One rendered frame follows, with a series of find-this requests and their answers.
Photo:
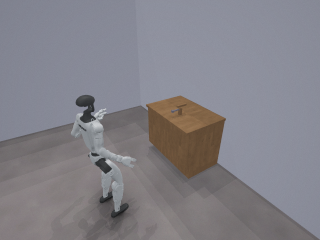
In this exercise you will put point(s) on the humanoid robot torso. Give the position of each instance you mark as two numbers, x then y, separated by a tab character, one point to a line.
88	138

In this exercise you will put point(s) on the left robot hand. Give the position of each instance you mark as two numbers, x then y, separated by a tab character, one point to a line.
99	115

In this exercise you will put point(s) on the robot right forearm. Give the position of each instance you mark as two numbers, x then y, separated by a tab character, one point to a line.
111	156

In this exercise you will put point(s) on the left robot upper arm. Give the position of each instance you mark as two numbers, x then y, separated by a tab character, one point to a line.
75	131

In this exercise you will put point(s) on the right robot hand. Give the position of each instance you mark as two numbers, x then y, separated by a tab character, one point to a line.
127	160

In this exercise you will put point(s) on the right robot thigh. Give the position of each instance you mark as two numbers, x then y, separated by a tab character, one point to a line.
113	171

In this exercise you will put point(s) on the right robot upper arm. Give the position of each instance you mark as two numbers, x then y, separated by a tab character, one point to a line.
97	130

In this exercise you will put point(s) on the counter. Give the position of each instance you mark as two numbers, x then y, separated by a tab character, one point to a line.
189	138

